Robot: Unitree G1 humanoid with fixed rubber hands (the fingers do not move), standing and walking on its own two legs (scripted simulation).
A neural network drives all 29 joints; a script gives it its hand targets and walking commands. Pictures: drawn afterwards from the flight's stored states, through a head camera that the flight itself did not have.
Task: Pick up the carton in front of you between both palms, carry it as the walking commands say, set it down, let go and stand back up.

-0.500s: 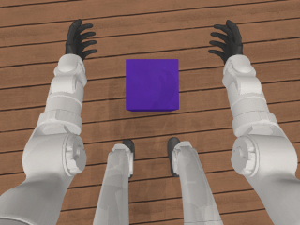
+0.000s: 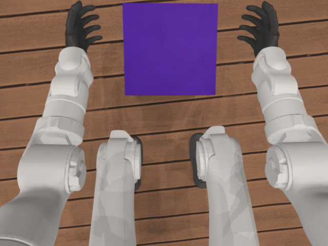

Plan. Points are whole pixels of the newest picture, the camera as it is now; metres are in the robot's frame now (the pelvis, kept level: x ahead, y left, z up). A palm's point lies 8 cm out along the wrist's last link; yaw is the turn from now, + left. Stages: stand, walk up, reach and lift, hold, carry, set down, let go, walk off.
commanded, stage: reach and lift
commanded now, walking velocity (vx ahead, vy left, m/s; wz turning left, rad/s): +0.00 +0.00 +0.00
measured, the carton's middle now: (168, 60) +0.49 -0.01 -0.31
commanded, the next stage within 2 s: none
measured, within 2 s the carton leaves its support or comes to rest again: leaves its support in 1.10 s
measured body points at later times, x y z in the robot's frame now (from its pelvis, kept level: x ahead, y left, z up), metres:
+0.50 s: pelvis -0.01 +0.00 -0.07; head +0.35 +0.00 +0.20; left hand +0.53 +0.16 -0.25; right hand +0.51 -0.19 -0.25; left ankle +0.11 +0.13 -0.40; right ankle +0.11 -0.13 -0.40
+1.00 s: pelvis -0.02 +0.00 -0.06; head +0.34 +0.00 +0.20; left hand +0.53 +0.14 -0.25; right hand +0.52 -0.17 -0.24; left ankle +0.11 +0.13 -0.40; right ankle +0.11 -0.13 -0.40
